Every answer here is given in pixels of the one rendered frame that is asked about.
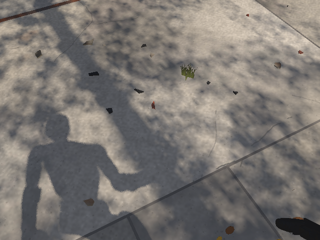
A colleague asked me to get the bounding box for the right robot hand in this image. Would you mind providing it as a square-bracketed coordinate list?
[275, 218, 320, 240]

